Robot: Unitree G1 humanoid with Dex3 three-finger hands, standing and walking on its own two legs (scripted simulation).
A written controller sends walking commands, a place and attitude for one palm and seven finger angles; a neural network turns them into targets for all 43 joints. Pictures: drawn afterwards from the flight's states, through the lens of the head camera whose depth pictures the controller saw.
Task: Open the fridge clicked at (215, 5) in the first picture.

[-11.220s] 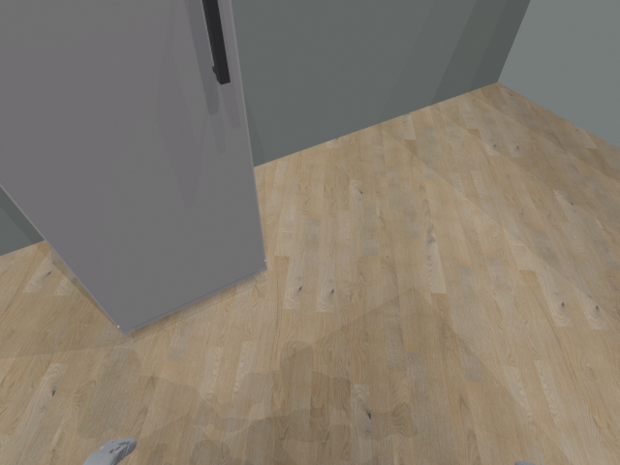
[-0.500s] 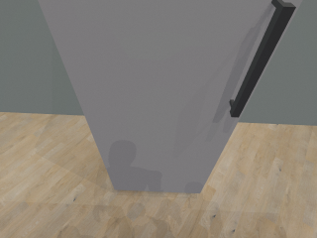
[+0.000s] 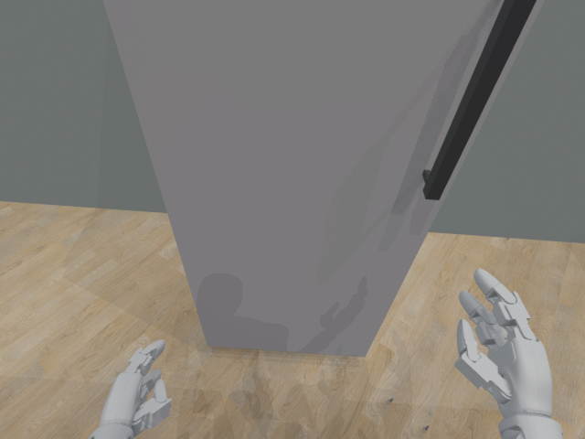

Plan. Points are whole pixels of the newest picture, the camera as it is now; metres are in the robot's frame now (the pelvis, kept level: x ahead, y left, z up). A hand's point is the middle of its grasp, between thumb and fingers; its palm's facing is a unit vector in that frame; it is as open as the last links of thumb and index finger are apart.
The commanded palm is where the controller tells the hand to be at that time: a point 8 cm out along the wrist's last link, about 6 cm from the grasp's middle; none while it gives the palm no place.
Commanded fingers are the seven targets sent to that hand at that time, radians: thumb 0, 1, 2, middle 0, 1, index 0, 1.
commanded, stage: raise the hand to about handle height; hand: right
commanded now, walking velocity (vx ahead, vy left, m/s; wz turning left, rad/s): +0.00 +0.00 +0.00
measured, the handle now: (462, 108) +0.49 -0.17 +0.25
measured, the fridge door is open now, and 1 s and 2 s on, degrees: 0 0 0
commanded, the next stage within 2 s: move the hooked fingers beside the handle in 1.82 s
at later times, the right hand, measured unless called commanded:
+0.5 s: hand (516, 362) +0.22 -0.23 +0.09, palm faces -0.07 +0.99 -0.07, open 10.7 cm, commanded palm +0.17 -0.28 +0.11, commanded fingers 0.00 0.03 -0.50 0.27 0.90 0.27 0.90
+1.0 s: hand out of the picture +0.24 -0.29 +0.21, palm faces +0.08 +0.99 -0.11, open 13.5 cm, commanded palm +0.21 -0.32 +0.21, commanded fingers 0.00 0.50 -0.30 0.30 1.20 0.30 1.20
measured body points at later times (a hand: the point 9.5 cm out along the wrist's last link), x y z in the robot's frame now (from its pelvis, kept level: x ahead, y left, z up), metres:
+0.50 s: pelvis -0.02 -0.02 +0.00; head -0.02 -0.01 +0.45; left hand +0.15 +0.19 -0.08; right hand +0.22 -0.28 +0.10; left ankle +0.00 +0.10 -0.72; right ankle +0.01 -0.12 -0.72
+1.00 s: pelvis +0.00 -0.02 +0.02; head -0.03 -0.01 +0.47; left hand +0.22 +0.18 -0.03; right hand +0.23 -0.34 +0.22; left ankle +0.00 +0.10 -0.72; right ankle +0.01 -0.12 -0.72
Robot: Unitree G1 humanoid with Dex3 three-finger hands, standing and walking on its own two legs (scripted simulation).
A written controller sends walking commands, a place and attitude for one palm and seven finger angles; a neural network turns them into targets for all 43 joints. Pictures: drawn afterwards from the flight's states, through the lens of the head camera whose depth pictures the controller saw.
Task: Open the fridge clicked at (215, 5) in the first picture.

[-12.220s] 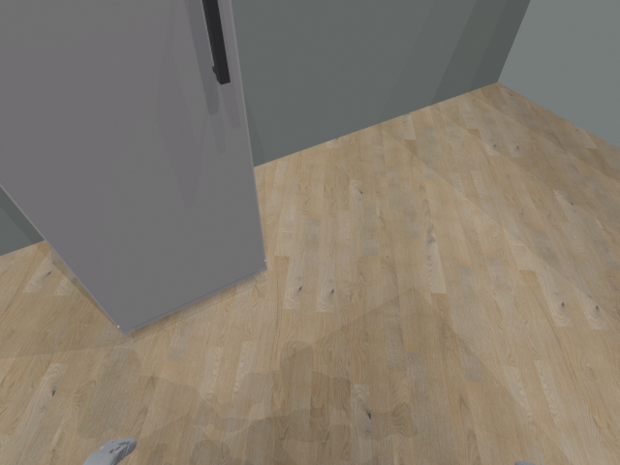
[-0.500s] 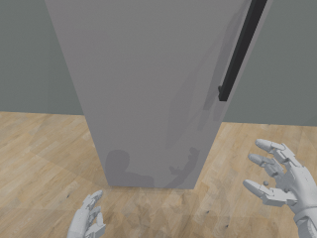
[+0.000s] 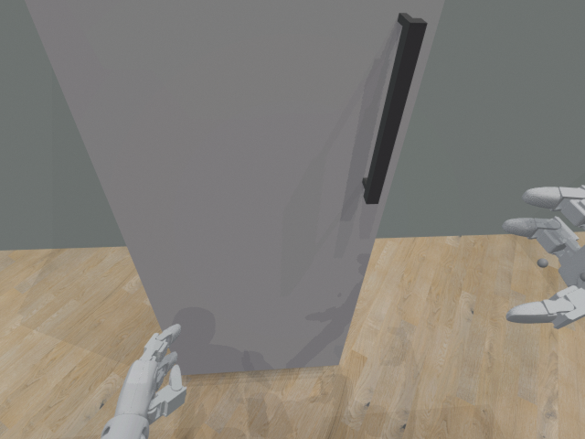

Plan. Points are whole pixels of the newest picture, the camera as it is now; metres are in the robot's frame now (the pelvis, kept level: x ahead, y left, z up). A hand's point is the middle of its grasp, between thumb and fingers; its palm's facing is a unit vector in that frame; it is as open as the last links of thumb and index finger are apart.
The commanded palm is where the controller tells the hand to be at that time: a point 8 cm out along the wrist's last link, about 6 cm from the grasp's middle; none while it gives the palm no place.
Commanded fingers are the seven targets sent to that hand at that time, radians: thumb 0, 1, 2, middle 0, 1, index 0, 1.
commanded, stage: raise the hand to about handle height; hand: right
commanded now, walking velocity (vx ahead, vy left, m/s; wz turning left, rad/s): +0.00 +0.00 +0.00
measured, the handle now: (385, 120) +0.50 -0.14 +0.23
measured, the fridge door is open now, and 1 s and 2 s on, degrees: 0 0 0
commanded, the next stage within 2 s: move the hooked fingers beside the handle in 0.82 s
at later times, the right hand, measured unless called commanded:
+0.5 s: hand (546, 216) +0.28 -0.27 +0.23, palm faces -0.01 +0.99 -0.14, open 14.0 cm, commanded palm +0.24 -0.31 +0.26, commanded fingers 0.00 0.50 -0.30 0.30 1.20 0.30 1.20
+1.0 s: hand (561, 207) +0.28 -0.27 +0.25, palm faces +0.01 +0.99 -0.12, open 13.9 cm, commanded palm +0.25 -0.31 +0.25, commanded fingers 0.00 0.50 -0.30 0.30 1.20 0.30 1.20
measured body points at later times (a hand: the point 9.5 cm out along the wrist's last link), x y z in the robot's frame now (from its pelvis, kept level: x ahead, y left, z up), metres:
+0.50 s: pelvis +0.00 +0.01 +0.00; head -0.02 +0.04 +0.45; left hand +0.21 +0.23 -0.06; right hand +0.28 -0.32 +0.24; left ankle +0.01 +0.12 -0.73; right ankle +0.02 -0.10 -0.73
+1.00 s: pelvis +0.01 +0.01 +0.01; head -0.03 +0.03 +0.45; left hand +0.22 +0.21 -0.06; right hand +0.27 -0.32 +0.26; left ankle +0.01 +0.12 -0.73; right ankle +0.02 -0.10 -0.73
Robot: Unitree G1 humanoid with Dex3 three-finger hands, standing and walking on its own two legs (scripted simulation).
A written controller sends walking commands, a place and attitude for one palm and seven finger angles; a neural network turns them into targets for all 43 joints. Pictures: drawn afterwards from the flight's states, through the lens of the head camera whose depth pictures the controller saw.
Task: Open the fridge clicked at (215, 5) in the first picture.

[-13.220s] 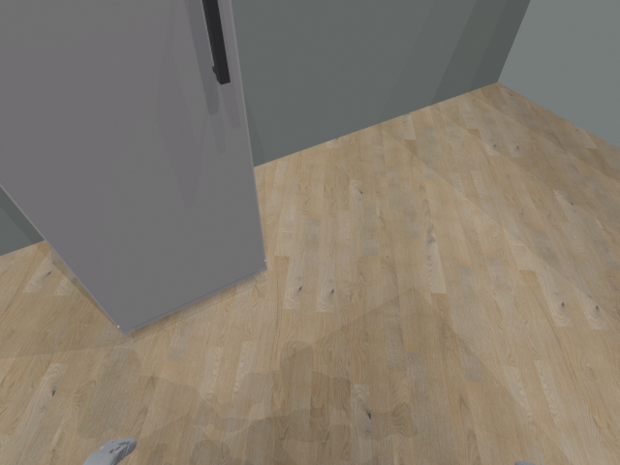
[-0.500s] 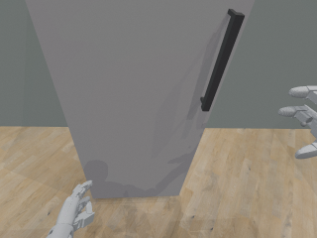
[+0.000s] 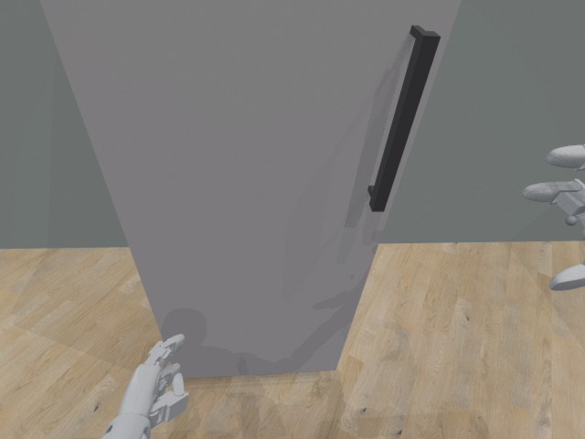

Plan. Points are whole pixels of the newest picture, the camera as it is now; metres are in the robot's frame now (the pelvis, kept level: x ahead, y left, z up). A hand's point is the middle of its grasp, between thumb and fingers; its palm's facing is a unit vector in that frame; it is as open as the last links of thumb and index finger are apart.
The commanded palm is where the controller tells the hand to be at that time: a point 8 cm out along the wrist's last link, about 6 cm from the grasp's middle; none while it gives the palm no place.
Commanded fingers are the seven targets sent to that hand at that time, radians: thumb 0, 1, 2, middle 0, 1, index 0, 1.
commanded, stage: move the hooked fingers beside the handle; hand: right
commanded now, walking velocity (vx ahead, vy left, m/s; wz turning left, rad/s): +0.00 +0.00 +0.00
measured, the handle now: (394, 129) +0.50 -0.15 +0.22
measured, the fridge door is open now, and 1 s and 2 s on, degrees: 0 0 0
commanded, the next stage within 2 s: none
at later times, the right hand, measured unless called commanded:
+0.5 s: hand (523, 198) +0.33 -0.27 +0.23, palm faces +0.04 +0.99 -0.09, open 14.0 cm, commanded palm +0.30 -0.30 +0.24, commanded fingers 0.00 0.50 -0.30 0.30 1.20 0.30 1.20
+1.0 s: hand (484, 171) +0.38 -0.24 +0.23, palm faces -0.02 +1.00 -0.04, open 14.0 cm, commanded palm +0.36 -0.29 +0.24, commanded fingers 0.00 0.50 -0.30 0.30 1.20 0.30 1.20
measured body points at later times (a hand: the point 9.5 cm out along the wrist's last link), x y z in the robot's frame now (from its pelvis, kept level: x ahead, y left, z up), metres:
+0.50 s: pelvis +0.00 +0.00 +0.00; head -0.01 +0.02 +0.45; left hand +0.20 +0.22 -0.08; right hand +0.32 -0.32 +0.24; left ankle +0.00 +0.11 -0.74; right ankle +0.01 -0.11 -0.74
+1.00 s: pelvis +0.01 +0.00 +0.00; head +0.00 +0.02 +0.45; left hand +0.19 +0.24 -0.08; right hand +0.38 -0.30 +0.23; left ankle +0.00 +0.11 -0.74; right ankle +0.01 -0.11 -0.74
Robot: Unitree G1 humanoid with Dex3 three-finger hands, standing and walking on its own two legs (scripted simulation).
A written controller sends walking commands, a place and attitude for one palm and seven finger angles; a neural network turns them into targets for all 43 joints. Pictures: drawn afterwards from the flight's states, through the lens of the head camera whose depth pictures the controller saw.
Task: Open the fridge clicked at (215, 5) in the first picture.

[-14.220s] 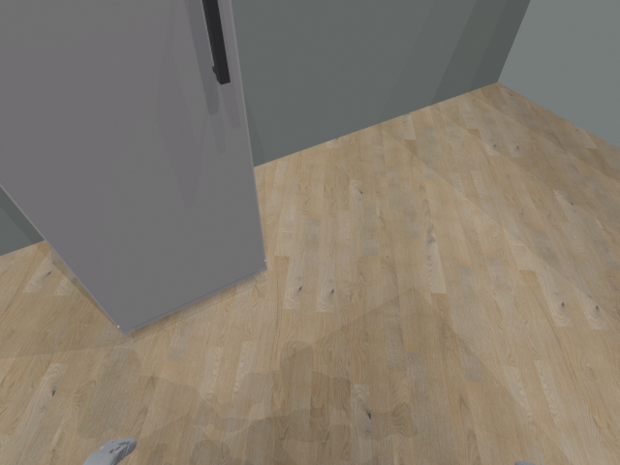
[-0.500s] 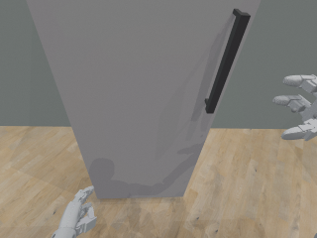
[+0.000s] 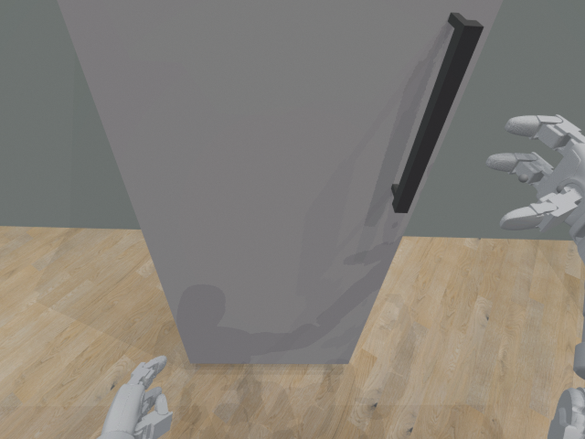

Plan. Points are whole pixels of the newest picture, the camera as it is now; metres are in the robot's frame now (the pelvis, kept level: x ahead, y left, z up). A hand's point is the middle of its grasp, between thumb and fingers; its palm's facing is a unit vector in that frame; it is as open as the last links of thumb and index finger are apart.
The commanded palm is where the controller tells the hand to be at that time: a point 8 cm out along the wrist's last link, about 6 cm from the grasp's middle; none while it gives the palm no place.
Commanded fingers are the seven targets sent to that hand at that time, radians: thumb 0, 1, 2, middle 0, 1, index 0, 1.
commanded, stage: move the hooked fingers beside the handle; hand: right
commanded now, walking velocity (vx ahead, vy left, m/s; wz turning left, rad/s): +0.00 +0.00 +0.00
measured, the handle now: (423, 127) +0.48 -0.16 +0.22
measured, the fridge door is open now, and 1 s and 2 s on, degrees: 0 0 0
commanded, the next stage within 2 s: feel for the door with the fingertips in 1.46 s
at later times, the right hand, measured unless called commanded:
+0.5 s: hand (480, 148) +0.43 -0.22 +0.23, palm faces -0.02 +1.00 -0.02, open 14.0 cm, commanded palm +0.41 -0.27 +0.23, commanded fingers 0.00 0.50 -0.30 0.30 1.20 0.30 1.20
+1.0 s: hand (486, 154) +0.42 -0.22 +0.23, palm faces -0.01 +1.00 -0.02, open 14.0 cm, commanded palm +0.39 -0.27 +0.23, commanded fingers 0.00 0.50 -0.30 0.30 1.20 0.30 1.20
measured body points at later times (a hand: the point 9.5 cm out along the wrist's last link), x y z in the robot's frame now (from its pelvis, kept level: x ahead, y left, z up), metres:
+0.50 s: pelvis +0.00 -0.01 +0.00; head +0.01 +0.01 +0.45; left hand +0.13 +0.24 -0.10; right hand +0.42 -0.27 +0.23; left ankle -0.01 +0.11 -0.74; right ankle +0.00 -0.12 -0.74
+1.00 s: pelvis +0.00 -0.01 +0.00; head +0.00 +0.00 +0.45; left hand +0.14 +0.24 -0.09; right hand +0.41 -0.28 +0.23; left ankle -0.01 +0.11 -0.74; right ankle +0.00 -0.12 -0.74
